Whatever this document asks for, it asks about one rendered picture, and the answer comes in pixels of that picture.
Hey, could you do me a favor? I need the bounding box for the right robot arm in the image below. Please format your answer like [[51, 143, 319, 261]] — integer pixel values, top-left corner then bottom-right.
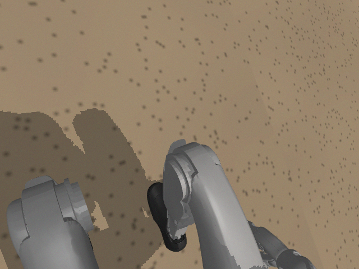
[[276, 249, 316, 269]]

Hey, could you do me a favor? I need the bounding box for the right robot hand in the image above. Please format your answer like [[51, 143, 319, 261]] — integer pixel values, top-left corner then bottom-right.
[[248, 221, 288, 269]]

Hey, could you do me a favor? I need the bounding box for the right robot foot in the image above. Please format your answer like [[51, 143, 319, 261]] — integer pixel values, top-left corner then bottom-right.
[[147, 182, 187, 252]]

